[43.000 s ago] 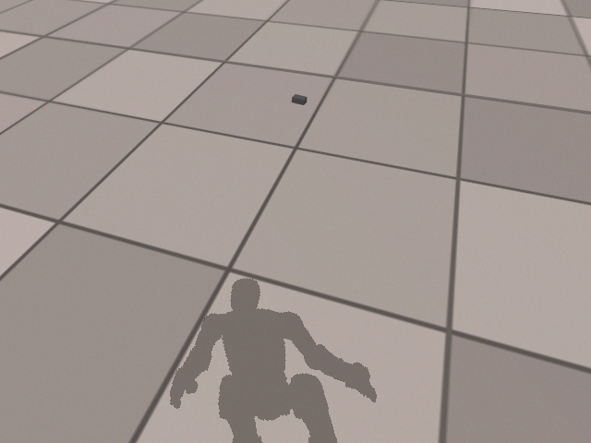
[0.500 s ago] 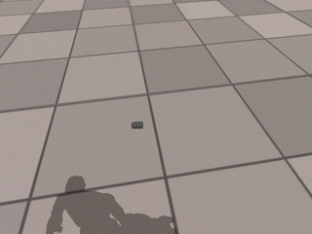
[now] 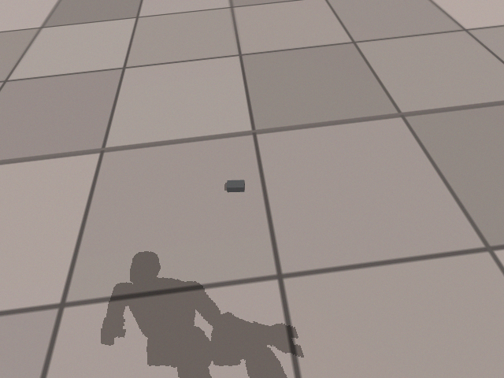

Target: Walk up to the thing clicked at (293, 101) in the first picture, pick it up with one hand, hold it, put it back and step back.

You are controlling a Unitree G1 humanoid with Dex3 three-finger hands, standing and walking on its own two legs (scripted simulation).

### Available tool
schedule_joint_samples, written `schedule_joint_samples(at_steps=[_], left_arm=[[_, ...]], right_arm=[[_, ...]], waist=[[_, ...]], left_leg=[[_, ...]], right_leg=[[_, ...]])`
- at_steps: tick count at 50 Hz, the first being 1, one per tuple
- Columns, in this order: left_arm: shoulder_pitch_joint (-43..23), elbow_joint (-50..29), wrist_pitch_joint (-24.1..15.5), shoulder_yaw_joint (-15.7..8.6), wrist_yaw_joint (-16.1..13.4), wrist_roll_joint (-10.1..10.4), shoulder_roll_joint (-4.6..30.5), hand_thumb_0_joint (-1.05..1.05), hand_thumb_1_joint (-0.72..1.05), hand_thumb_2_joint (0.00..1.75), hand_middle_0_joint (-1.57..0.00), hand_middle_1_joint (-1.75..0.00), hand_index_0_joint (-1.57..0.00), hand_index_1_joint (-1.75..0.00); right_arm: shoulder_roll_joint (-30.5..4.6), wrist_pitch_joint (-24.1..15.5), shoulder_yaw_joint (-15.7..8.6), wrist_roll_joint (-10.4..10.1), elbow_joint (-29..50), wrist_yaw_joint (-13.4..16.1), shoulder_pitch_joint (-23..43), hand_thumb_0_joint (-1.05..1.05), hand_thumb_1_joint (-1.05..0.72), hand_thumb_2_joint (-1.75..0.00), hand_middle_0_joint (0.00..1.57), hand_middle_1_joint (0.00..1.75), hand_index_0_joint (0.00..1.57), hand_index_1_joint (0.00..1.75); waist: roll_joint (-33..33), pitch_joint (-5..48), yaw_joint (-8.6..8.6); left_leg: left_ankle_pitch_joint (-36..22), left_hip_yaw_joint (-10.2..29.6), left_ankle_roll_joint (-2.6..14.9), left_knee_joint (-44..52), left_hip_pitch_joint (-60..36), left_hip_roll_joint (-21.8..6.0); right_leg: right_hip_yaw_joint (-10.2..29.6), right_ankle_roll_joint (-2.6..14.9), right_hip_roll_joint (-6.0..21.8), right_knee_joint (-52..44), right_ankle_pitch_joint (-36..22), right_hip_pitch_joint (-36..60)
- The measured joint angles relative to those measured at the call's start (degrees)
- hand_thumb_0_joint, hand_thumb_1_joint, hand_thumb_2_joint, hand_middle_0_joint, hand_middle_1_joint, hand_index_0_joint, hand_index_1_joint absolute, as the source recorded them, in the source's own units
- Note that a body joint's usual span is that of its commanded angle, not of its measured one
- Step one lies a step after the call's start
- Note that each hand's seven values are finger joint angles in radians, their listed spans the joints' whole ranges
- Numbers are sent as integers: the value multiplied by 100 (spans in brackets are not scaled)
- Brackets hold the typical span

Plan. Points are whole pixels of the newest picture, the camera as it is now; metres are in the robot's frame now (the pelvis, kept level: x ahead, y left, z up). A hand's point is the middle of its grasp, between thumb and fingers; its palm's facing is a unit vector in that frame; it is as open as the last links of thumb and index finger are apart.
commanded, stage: step back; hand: left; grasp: from above
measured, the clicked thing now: (235, 186) +1.07 +0.15 -0.74
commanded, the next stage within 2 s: stand in 0.12 s
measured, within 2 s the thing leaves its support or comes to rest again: neither
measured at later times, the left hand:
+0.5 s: hand out of the picture +0.09 +0.25 -0.13, palm faces -0.03 -0.94 -0.34, open 7.4 cm
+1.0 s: hand out of the picture +0.08 +0.25 -0.13, palm faces -0.05 -0.94 -0.34, open 7.4 cm
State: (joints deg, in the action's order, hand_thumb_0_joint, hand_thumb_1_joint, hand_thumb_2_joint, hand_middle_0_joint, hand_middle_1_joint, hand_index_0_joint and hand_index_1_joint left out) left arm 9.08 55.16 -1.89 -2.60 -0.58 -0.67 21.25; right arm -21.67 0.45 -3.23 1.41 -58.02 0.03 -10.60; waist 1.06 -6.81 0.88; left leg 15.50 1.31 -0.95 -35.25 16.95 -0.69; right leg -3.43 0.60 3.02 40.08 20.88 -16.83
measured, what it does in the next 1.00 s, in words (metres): stands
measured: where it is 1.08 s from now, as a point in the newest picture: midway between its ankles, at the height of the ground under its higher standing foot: outside the picture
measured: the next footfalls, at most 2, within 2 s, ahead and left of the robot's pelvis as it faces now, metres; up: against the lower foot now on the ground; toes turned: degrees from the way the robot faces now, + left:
none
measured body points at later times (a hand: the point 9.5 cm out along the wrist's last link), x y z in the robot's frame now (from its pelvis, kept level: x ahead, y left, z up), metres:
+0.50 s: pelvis +0.00 +0.00 +0.02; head +0.01 +0.00 +0.47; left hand +0.09 +0.30 -0.11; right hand +0.11 -0.29 -0.10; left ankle +0.03 +0.15 -0.72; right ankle +0.01 -0.11 -0.72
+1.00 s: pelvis +0.00 +0.00 +0.03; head +0.00 +0.00 +0.48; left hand +0.08 +0.30 -0.10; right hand +0.05 -0.30 -0.11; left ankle +0.03 +0.15 -0.72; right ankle +0.01 -0.11 -0.72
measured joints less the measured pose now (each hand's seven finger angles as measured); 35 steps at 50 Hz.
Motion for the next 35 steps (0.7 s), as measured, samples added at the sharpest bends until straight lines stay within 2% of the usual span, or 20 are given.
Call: schedule_joint_samples(at_steps=[2,4,7,12,18,35], left_arm=[[-98,1,83,1,-30,45,59,1,90,90,-21,-30,-21,-30],[-151,41,131,29,-40,84,85,1,90,90,-21,-30,-21,-30],[-234,194,124,64,-25,60,86,1,90,90,-21,-30,-20,-30],[-285,473,133,198,70,63,2,1,91,90,-20,-30,-20,-30],[-327,749,108,313,132,54,-134,1,91,90,-21,-30,-20,-30],[-318,1089,108,272,155,17,-80,1,91,90,-21,-30,-20,-30]], right_arm=[[96,-8,19,12,-29,8,110,0,-91,-90,20,30,20,30],[139,4,65,-8,-40,-11,207,0,-91,-90,20,30,20,30],[193,31,122,-29,-108,-13,389,0,-91,-90,20,30,20,30],[260,-118,246,-65,-225,-52,533,0,-91,-90,21,30,20,30],[216,-172,284,-103,-348,-62,739,0,-91,-90,21,30,20,30],[144,-111,275,-76,-753,-92,524,0,-91,-90,20,30,20,30]], waist=[[-169,-48,46],[-161,4,32],[-103,79,7],[-139,253,-1],[-78,306,-15],[-20,344,-70]], left_leg=[[67,-118,-45,-37,-29,67],[186,-118,-29,-162,22,-4],[258,-80,-49,-221,1,-129],[33,-84,-70,299,-329,-122],[-261,-95,-81,859,-658,-125],[-731,-81,-162,1567,-869,-206]], right_leg=[[147,-27,68,171,15,-75],[228,4,-47,62,16,-28],[216,-85,-185,-242,-79,156],[204,-98,-182,-746,-312,480],[201,-99,-190,-1285,-596,795],[176,-32,-281,-1927,-1031,970]])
